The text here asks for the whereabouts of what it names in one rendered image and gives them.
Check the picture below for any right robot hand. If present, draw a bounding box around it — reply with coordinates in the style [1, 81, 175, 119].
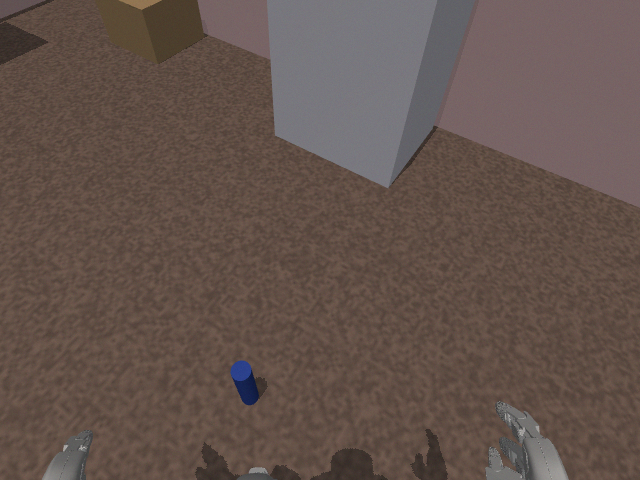
[485, 401, 569, 480]

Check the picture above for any left robot hand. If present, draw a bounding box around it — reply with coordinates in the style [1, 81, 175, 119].
[42, 430, 93, 480]

